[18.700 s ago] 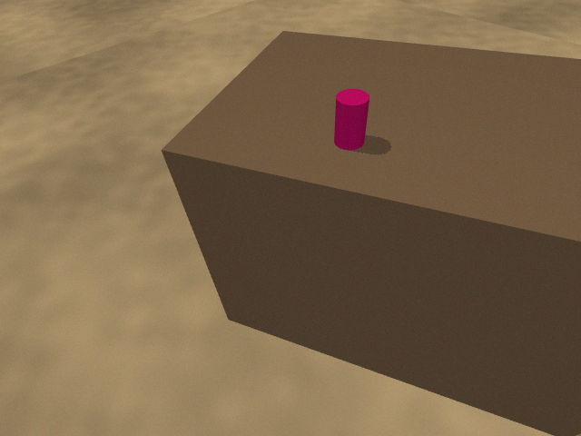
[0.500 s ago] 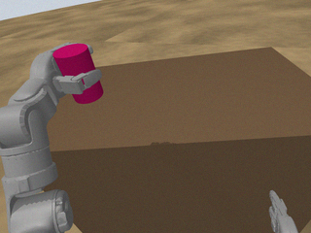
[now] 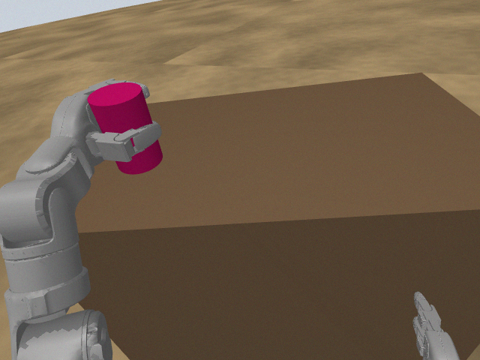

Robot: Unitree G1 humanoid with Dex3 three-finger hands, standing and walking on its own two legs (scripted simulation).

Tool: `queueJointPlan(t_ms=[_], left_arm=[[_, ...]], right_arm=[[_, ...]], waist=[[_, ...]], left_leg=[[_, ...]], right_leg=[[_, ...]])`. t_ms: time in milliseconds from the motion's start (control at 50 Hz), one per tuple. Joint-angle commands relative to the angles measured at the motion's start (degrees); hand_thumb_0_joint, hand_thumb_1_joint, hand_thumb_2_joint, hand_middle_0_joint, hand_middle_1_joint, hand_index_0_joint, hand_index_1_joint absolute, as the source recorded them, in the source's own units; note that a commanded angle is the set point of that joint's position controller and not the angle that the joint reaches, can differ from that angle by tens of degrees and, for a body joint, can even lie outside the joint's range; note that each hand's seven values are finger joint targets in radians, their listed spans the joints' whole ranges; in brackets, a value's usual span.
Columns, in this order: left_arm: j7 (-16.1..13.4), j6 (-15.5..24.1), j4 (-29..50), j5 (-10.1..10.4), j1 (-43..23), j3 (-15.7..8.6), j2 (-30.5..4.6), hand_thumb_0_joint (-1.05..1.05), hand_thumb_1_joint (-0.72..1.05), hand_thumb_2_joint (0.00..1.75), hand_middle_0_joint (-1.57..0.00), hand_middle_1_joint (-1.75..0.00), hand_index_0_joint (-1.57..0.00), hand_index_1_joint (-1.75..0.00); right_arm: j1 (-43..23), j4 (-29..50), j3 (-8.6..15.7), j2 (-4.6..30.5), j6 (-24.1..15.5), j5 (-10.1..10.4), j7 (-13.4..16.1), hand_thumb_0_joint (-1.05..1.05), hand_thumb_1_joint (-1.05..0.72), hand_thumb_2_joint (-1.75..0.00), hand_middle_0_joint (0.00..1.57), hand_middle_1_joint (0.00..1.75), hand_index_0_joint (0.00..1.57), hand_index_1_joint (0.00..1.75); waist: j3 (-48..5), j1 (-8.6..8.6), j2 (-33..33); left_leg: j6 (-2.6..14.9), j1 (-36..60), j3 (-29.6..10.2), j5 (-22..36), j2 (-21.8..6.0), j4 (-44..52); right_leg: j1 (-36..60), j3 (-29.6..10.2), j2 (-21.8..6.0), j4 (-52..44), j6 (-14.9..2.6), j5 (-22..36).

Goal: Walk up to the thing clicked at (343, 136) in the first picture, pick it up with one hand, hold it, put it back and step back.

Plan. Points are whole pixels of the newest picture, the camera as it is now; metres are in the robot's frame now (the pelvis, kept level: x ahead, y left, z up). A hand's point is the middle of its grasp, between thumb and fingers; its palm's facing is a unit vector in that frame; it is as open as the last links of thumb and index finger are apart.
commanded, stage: hold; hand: left
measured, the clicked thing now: (128, 129) +0.33 +0.17 +0.31
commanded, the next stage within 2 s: crouch in 0.20 s
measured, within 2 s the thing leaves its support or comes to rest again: neither
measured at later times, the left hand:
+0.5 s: hand (139, 127) +0.34 +0.16 +0.31, palm faces +0.09 -1.00 +0.01, open 9.0 cm
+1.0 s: hand (171, 145) +0.44 +0.17 +0.22, palm faces +0.14 -0.99 +0.01, open 9.0 cm
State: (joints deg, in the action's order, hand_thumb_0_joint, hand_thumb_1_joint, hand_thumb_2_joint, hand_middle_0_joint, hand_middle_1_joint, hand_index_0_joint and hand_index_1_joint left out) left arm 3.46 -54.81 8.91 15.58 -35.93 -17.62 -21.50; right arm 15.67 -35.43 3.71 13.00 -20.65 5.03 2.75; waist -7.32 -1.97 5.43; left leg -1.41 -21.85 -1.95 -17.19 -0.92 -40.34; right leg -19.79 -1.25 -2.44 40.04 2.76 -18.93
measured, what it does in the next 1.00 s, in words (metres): stands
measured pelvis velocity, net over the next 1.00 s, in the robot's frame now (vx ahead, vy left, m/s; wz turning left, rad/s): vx -0.01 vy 0.00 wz -0.02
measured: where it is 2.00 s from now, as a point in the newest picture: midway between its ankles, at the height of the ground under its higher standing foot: outside the picture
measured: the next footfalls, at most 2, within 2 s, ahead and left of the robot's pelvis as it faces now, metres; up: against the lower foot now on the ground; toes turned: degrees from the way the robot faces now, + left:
none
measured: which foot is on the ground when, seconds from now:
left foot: down 0.00-1.00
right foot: down 0.00-1.00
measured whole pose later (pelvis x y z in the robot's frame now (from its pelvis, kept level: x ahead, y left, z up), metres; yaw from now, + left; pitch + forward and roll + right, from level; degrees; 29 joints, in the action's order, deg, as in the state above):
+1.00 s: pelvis -0.01 +0.00 +0.00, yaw -1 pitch +3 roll +0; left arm -0.4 -23.4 -35.0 9.4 -47.5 -16.9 -21.5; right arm 16.0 -34.4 1.0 12.9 -24.0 1.6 5.3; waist -3.7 3.5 2.5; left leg -1.7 -27.9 -1.3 -16.3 -2.0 -41.5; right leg -26.3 -2.1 -1.3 41.1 2.5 -17.5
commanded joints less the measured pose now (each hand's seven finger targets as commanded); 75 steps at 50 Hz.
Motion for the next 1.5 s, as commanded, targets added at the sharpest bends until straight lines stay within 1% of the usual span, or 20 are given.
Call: queueJointPlan(t_ms=[0, 100, 200, 320, 360, 400, 560, 740, 880, 920, 1000, 1140, 1160, 1220, 1240, 1260, 1280, 1300, 1360, 1480], left_arm=[[-0.3, 6.53, 12.38, 1.35, -36.38, -6.6, -14.54, 0.0, 0.23, 1.31, -1.27, -1.43, -1.28, -1.44], [-1.19, 6.08, 9.7, 1.29, -39.98, -7.65, -16.47, 0.0, 0.22, 1.34, -1.28, -1.45, -1.3, -1.46], [-1.47, 5.35, 1.79, 0.64, -37.17, -4.93, -13.3, 0.0, 0.28, 1.34, -1.3, -1.46, -1.32, -1.47], [-1.05, 7.45, 5.84, 0.29, -38.02, -4.74, -13.83, 0.0, 0.29, 1.29, -1.33, -1.41, -1.33, -1.42], [-1.64, 8.21, 5.27, 0.41, -39.4, -6.66, -15.28, 0.0, 0.29, 1.3, -1.33, -1.43, -1.34, -1.44], [-2.26, 9.04, 4.01, 0.43, -41.01, -5.13, -13.34, 0.0, 0.29, 1.31, -1.3, -1.41, -1.31, -1.42], [-3.94, 15.53, -9.8, -1.87, -44.58, -1.9, -12.23, 0.0, 0.28, 1.28, -1.29, -1.37, -1.29, -1.39], [-3.44, 28.25, -16.79, -3.81, -52.27, -1.24, -13.94, 0.0, 0.25, 1.26, -1.29, -1.37, -1.29, -1.39], [-3.97, 37.12, -22.54, -4.6, -53.4, -4.28, -19.09, 0.0, 0.24, 1.31, -1.31, -1.42, -1.31, -1.43], [-3.45, 39.64, -23.72, -4.84, -53.54, -3.37, -18.02, 0.0, 0.25, 1.32, -1.31, -1.43, -1.32, -1.45], [-3.23, 43.38, -26.78, -5.54, -51.86, -4.44, -19.54, 0.0, 0.24, 1.33, -1.31, -1.44, -1.32, -1.45], [-2.16, 46.62, -33.27, -6.53, -47.55, -2.36, -15.94, 0.0, 0.23, 1.33, -1.31, -1.44, -1.32, -1.45], [-1.94, 47.25, -30.77, -6.42, -47.56, -2.4, -16.04, 0.0, 0.24, 1.33, -1.31, -1.44, -1.32, -1.45], [-1.05, 48.02, -35.35, -6.5, -45.72, -1.63, -14.65, 0.0, 0.27, 1.35, -1.31, -1.44, -1.32, -1.45], [-0.81, 48.99, -29.28, -6.53, -48.28, -1.36, -15.1, 0.0, 0.27, 1.33, -1.31, -1.43, -1.32, -1.44], [-0.84, 48.95, -31.58, -6.54, -47.6, -1.61, -15.03, 0.0, 0.27, 1.33, -1.31, -1.43, -1.32, -1.44], [-0.8, 49.41, -26.8, -6.45, -48.84, -1.15, -14.8, 0.0, 0.26, 1.31, -1.31, -1.42, -1.32, -1.43], [-0.93, 49.05, -33.01, -6.21, -46.56, -1.99, -14.88, 0.0, 0.26, 1.34, -1.32, -1.44, -1.33, -1.45], [-1.55, 50.7, -25.67, -5.93, -50.9, -1.97, -15.31, 0.0, 0.26, 1.35, -1.31, -1.43, -1.32, -1.45], [-3.13, 51.71, -31.0, -6.08, -49.01, -3.11, -15.68, 0.0, 0.23, 1.37, -1.3, -1.44, -1.31, -1.46]], right_arm=[[-9.08, 9.87, 2.04, 6.03, -4.28, 0.1, 0.5, 0.0, 0.52, -0.06, 0.05, 0.05, 0.05, 0.05], [-8.4, 9.14, 1.34, 5.13, -4.17, 0.08, 0.66, 0.0, 0.53, -0.06, 0.05, 0.05, 0.05, 0.05], [-8.56, 11.26, 1.13, 5.27, -3.78, 0.57, 0.06, 0.0, 0.54, -0.06, 0.05, 0.05, 0.05, 0.05], [-7.91, 13.73, 2.26, 6.29, -3.3, 0.77, -0.45, 0.0, 0.58, -0.04, 0.05, 0.05, 0.05, 0.05], [-7.91, 13.13, 2.68, 6.52, -3.34, 0.5, -0.19, 0.0, 0.58, -0.04, 0.05, 0.05, 0.05, 0.05], [-8.51, 12.4, 1.7, 5.32, -3.7, 0.38, -0.01, 0.0, 0.58, -0.05, 0.05, 0.05, 0.05, 0.05], [-6.61, 9.52, 1.31, 5.66, -4.98, -1.09, 1.84, 0.0, 0.59, -0.04, 0.05, 0.05, 0.05, 0.05], [-7.09, 11.69, -0.06, 5.93, -6.92, -2.36, 2.56, 0.0, 0.57, -0.05, 0.05, 0.05, 0.05, 0.05], [-7.76, 11.98, 0.5, 7.18, -7.6, -3.1, 3.14, 0.0, 0.56, -0.05, 0.05, 0.05, 0.05, 0.05], [-6.68, 11.67, -1.27, 5.53, -7.39, -3.3, 2.83, 0.0, 0.56, -0.05, 0.05, 0.05, 0.05, 0.05], [-5.18, 12.68, -0.77, 5.99, -6.7, -3.62, 2.6, 0.0, 0.56, -0.05, 0.05, 0.05, 0.05, 0.05], [-2.4, 14.11, -1.06, 5.38, -4.94, -3.84, 1.6, 0.0, 0.57, -0.05, 0.05, 0.05, 0.05, 0.05], [-2.45, 14.43, -1.78, 4.71, -4.72, -3.84, 1.25, 0.0, 0.57, -0.05, 0.05, 0.05, 0.05, 0.05], [-0.15, 13.62, -0.48, 5.83, -3.87, -3.83, 1.04, 0.0, 0.58, -0.05, 0.05, 0.05, 0.05, 0.05], [-1.11, 14.23, -0.74, 5.61, -3.77, -3.93, 0.82, 0.0, 0.58, -0.05, 0.05, 0.05, 0.05, 0.05], [-1.13, 14.5, -0.57, 5.79, -3.81, -3.94, 0.69, 0.0, 0.58, -0.04, 0.05, 0.05, 0.05, 0.05], [-1.25, 13.96, -1.26, 4.81, -3.62, -3.93, 0.48, 0.0, 0.58, -0.05, 0.05, 0.05, 0.05, 0.05], [0.17, 14.16, -0.6, 5.86, -3.33, -4.04, 0.56, 0.0, 0.57, -0.05, 0.05, 0.05, 0.05, 0.05], [-2.05, 14.32, -1.17, 5.24, -2.9, -3.96, 0.43, 0.0, 0.57, -0.05, 0.05, 0.05, 0.05, 0.05], [-2.6, 14.65, 0.07, 6.51, -1.62, -4.09, 0.98, 0.0, 0.55, -0.05, 0.05, 0.05, 0.05, 0.05]], waist=[[-11.97, 0.89, -2.22], [-12.28, 0.76, -3.41], [-10.41, 0.59, -5.27], [-11.56, 0.39, -4.58], [-12.01, 0.53, -4.7], [-9.95, 0.65, -4.4], [-9.29, 3.59, -5.08], [-14.62, 3.99, -0.07], [-20.04, 4.87, -1.2], [-20.82, 4.93, -1.84], [-22.83, 4.5, -2.47], [-19.05, 5.7, -2.82], [-19.61, 4.79, -1.31], [-17.09, 6.8, -1.55], [-19.97, 5.4, 0.33], [-19.6, 6.04, 0.59], [-21.76, 5.06, 2.36], [-19.05, 6.81, -0.89], [-21.63, 5.37, 1.87], [-20.15, 6.63, -0.97]], left_leg=[[1.34, 10.23, 1.3, 3.98, 1.46, 6.9], [1.82, 9.01, 2.71, 4.61, 2.41, 6.2], [1.94, 7.43, 2.93, 2.11, 2.66, 7.03], [1.74, 8.4, 2.35, 1.99, 2.1, 7.45], [1.69, 8.71, 2.42, 1.72, 2.13, 7.52], [1.64, 8.09, 2.34, 0.21, 1.94, 7.61], [1.88, 6.83, 2.73, -3.23, 2.23, 7.31], [1.23, 8.66, 0.26, -5.89, 0.45, 7.89], [1.48, 9.03, 1.71, 0.04, 1.01, 5.18], [1.66, 8.15, 2.04, 1.78, 1.19, 4.49], [1.73, 8.52, 2.39, 6.38, 1.05, 4.07], [1.91, 8.38, 3.01, 11.82, 0.84, 3.95], [1.86, 8.42, 3.27, 12.38, 0.96, 4.11], [1.79, 9.74, 2.88, 13.13, 0.61, 4.28], [1.64, 10.66, 2.85, 14.44, 0.62, 4.38], [1.57, 11.21, 2.85, 14.88, 0.53, 4.2], [1.48, 12.67, 2.75, 16.47, 0.54, 4.07], [1.76, 12.13, 2.49, 16.84, 0.17, 3.85], [1.35, 13.83, 2.12, 17.53, 0.02, 4.31], [1.51, 12.82, 2.02, 15.64, 0.04, 4.54]], right_leg=[[-2.64, 5.03, 2.91, -7.54, -1.68, 4.77], [-2.11, 4.45, 2.47, -7.97, -1.41, 5.25], [-2.42, 4.52, 2.42, -8.7, -1.52, 2.88], [-2.25, 4.81, 2.56, -8.65, -1.79, 2.56], [-1.89, 4.57, 2.56, -8.83, -1.54, 2.34], [-3.31, 4.52, 2.48, -8.88, -1.59, 0.86], [-5.49, 3.71, 2.04, -9.19, -1.35, -0.65], [-6.75, 4.37, 2.93, -6.65, -1.81, 0.37], [-4.3, 3.23, 2.84, -6.89, -1.9, 3.0], [-3.22, 3.03, 2.79, -6.81, -1.8, 4.36], [-0.98, 3.2, 3.07, -6.13, -1.85, 8.88], [-1.35, 3.15, 3.29, -6.33, -1.71, 14.58], [-0.49, 3.01, 3.22, -6.3, -1.81, 15.25], [-3.48, 3.31, 3.5, -6.32, -1.92, 15.65], [-1.68, 3.27, 3.48, -6.2, -2.09, 16.62], [-2.21, 3.32, 3.51, -6.09, -2.17, 16.87], [-1.46, 3.4, 3.48, -5.97, -2.25, 17.87], [-2.56, 3.64, 3.71, -6.12, -1.98, 17.99], [-1.79, 3.76, 3.67, -5.93, -2.37, 17.79], [-1.49, 3.79, 3.56, -6.36, -2.17, 16.77]])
